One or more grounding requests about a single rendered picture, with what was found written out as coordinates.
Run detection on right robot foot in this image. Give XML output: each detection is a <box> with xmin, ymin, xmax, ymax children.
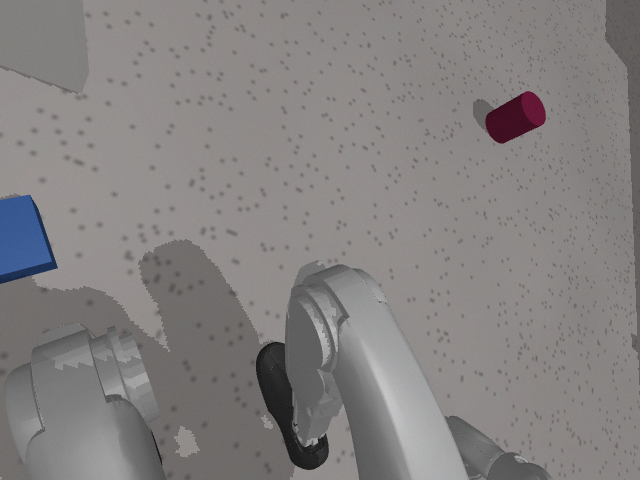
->
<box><xmin>256</xmin><ymin>342</ymin><xmax>329</xmax><ymax>470</ymax></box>

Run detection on right robot arm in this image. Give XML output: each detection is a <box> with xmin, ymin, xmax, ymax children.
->
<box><xmin>487</xmin><ymin>452</ymin><xmax>554</xmax><ymax>480</ymax></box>

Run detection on right robot hand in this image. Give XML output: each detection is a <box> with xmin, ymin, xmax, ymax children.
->
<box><xmin>444</xmin><ymin>416</ymin><xmax>506</xmax><ymax>480</ymax></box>

